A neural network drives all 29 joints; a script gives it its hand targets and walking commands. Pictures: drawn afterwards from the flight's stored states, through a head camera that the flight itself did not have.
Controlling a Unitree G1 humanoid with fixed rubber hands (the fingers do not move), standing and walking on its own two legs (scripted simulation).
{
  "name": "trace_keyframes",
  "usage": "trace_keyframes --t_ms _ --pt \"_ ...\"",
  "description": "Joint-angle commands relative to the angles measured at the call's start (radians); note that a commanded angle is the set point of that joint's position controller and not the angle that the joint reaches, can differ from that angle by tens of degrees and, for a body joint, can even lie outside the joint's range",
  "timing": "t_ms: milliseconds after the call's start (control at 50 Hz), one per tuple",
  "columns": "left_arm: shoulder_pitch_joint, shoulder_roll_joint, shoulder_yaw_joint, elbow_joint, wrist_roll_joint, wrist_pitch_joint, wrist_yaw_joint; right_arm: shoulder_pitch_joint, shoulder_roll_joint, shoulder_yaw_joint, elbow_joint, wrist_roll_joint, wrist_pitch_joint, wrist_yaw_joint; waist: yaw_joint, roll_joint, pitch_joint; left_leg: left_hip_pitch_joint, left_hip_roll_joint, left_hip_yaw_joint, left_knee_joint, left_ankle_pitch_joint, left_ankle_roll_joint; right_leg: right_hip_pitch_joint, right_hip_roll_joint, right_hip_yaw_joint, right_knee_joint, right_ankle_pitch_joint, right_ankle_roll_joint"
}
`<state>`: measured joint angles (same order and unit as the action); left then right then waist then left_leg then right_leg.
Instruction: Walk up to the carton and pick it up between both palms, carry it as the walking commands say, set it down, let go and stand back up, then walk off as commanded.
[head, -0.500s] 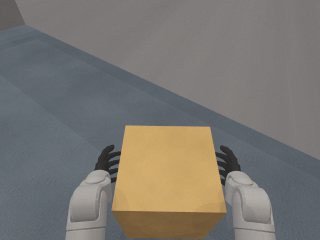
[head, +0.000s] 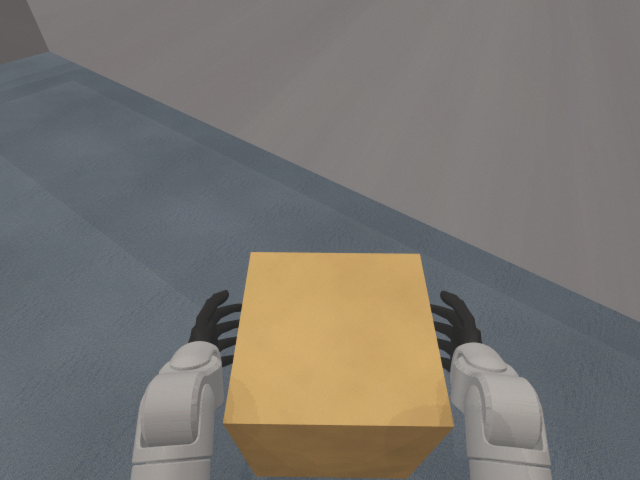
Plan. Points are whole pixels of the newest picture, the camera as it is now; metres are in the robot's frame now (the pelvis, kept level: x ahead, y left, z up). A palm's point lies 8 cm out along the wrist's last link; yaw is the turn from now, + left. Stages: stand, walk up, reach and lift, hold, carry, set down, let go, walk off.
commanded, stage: carry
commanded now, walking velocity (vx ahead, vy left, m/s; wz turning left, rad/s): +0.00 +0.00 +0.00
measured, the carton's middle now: (333, 371) +0.28 +0.00 -0.01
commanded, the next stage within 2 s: hold in 0.02 s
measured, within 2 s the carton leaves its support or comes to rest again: neither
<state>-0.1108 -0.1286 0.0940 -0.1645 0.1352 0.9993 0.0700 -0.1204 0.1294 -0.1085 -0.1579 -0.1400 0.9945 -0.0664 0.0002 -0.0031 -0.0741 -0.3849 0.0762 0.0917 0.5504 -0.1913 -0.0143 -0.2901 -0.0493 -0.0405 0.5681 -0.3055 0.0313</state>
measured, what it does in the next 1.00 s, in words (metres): stands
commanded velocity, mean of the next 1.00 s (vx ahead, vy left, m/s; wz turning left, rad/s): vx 0.00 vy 0.00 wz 0.00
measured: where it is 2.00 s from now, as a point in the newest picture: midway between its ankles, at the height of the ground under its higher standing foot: outside the picture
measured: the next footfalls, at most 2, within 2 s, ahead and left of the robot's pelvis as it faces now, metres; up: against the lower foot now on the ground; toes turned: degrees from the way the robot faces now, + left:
none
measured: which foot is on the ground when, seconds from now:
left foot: down 0.00-1.00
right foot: down 0.00-1.00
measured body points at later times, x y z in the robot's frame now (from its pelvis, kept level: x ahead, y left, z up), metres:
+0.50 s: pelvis +0.00 +0.00 +0.01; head -0.04 +0.01 +0.46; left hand +0.31 +0.15 +0.05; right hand +0.31 -0.16 +0.06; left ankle +0.06 +0.13 -0.73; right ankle -0.01 -0.14 -0.73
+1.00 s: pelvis +0.02 -0.01 +0.02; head -0.01 +0.00 +0.47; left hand +0.31 +0.14 +0.05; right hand +0.31 -0.16 +0.05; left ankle +0.06 +0.13 -0.73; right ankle -0.01 -0.14 -0.73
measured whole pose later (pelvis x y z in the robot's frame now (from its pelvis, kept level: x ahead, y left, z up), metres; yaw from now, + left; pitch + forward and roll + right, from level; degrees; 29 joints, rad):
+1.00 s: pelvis +0.02 -0.01 +0.02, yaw -3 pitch -5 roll +0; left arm -0.20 -0.14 0.16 0.15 0.26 0.77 0.01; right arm -0.21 0.14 -0.17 0.20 -0.26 0.73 0.00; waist 0.04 -0.02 0.01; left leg -0.07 0.01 -0.04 0.27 -0.11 -0.03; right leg 0.00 0.01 0.08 0.30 -0.21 0.01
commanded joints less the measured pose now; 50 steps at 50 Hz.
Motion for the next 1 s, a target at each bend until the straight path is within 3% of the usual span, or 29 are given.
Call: trace_keyframes --t_ms 0,20,40,60,100,140,200,260,320,420,640,960,980 --pt "-0.45 -0.792 -0.62 -0.112 -0.306 -0.027 -0.207 -0.428 0.791 0.613 -0.094 0.302 -0.014 0.209 -0.001 0.007 -0.24 0.155 0.084 -0.072 -0.073 0.103 0.015 0.022 -0.081 0.049 -0.092 0.159 -0.037" --pt "-0.359 -0.688 -0.34 0.319 -0.102 -0.1 -0.206 -0.302 0.653 0.297 0.385 0.089 -0.096 0.2 -0.042 -0.019 -0.023 0.327 -0.165 -0.153 -0.119 0.097 0.044 -0.007 0.123 0.067 -0.185 0.146 -0.051" --pt "-0.322 -0.653 -0.353 0.214 -0.075 -0.196 -0.198 -0.294 0.641 0.357 0.269 0.063 -0.199 0.193 0.013 -0.055 0.013 0.387 -0.168 -0.143 -0.129 0.104 0.041 -0.013 0.122 0.088 -0.202 0.108 -0.072" --pt "-0.343 -0.676 -0.387 0.159 -0.076 -0.248 -0.197 -0.318 0.667 0.381 0.22 0.068 -0.261 0.198 0.012 -0.011 -0.048 0.429 -0.166 -0.132 -0.124 0.149 0.027 0.023 0.119 0.1 -0.2 0.159 -0.075" --pt "-0.445 -0.772 -0.496 0.082 -0.135 -0.298 -0.209 -0.445 0.756 0.479 0.127 0.117 -0.317 0.22 0.008 0.002 -0.196 0.487 -0.165 -0.137 -0.116 0.292 0.004 0.063 0.135 0.108 -0.193 0.284 -0.07" --pt "-0.54 -0.84 -0.556 0.033 -0.17 -0.316 -0.221 -0.565 0.812 0.538 0.082 0.156 -0.338 0.242 0.016 0.005 -0.29 0.551 -0.172 -0.152 -0.11 0.352 0.0 0.068 0.141 0.11 -0.198 0.321 -0.065" --pt "-0.593 -0.855 -0.553 0.06 -0.172 -0.302 -0.225 -0.62 0.812 0.54 0.136 0.155 -0.341 0.26 0.028 0.0 -0.246 0.548 -0.176 -0.145 -0.136 0.215 -0.003 0.043 0.144 0.102 -0.225 0.18 -0.068" --pt "-0.612 -0.858 -0.504 0.163 -0.148 -0.279 -0.243 -0.628 0.809 0.481 0.254 0.12 -0.335 0.273 0.031 -0.004 -0.15 0.514 -0.177 -0.136 -0.166 0.032 -0.005 0.019 0.137 0.097 -0.253 0.025 -0.078" --pt "-0.625 -0.887 -0.458 0.283 -0.124 -0.262 -0.27 -0.643 0.836 0.417 0.367 0.092 -0.329 0.289 0.027 0.002 -0.082 0.506 -0.177 -0.132 -0.192 -0.033 -0.007 0.009 0.136 0.098 -0.277 -0.044 -0.078" --pt "-0.645 -0.933 -0.41 0.375 -0.098 -0.256 -0.297 -0.676 0.884 0.375 0.438 0.077 -0.322 0.311 0.025 0.006 -0.062 0.528 -0.179 -0.121 -0.221 0.044 -0.007 0.035 0.139 0.1 -0.311 0.024 -0.069" --pt "-0.603 -0.939 -0.469 0.273 -0.143 -0.269 -0.299 -0.619 0.91 0.456 0.306 0.13 -0.304 0.317 0.034 0.007 -0.177 0.567 -0.174 -0.134 -0.237 0.311 -0.009 0.161 0.154 0.11 -0.313 0.269 -0.043" --pt "-0.569 -0.893 -0.499 0.223 -0.164 -0.279 -0.311 -0.54 0.939 0.488 0.288 0.146 -0.296 0.299 0.037 -0.02 -0.181 0.516 -0.187 -0.121 -0.246 0.328 -0.006 0.211 0.144 0.13 -0.308 0.409 -0.024" --pt "-0.488 -0.92 -0.449 0.241 -0.11 -0.286 -0.304 -0.485 0.963 0.492 0.326 0.142 -0.301 0.306 0.05 -0.023 -0.234 0.571 -0.194 -0.131 -0.262 0.333 0.019 0.218 0.14 0.133 -0.311 0.398 -0.024"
